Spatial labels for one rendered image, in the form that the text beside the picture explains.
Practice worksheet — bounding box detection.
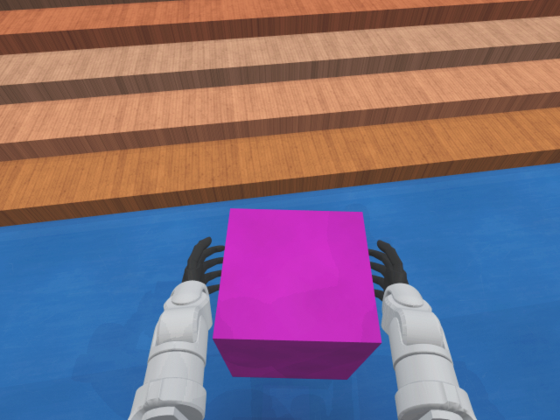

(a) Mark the left robot hand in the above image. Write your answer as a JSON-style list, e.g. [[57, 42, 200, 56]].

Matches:
[[182, 237, 225, 294]]

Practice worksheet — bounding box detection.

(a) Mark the robot left forearm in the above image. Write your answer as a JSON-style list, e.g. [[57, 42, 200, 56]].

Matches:
[[128, 281, 213, 420]]

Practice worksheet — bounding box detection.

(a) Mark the right robot hand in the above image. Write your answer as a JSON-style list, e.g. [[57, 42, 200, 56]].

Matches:
[[368, 240, 409, 301]]

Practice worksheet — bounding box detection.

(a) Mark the robot right forearm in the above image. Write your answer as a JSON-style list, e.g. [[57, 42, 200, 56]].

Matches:
[[381, 283, 477, 420]]

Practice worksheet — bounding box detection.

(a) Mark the carton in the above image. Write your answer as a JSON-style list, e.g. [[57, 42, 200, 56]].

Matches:
[[213, 208, 382, 380]]

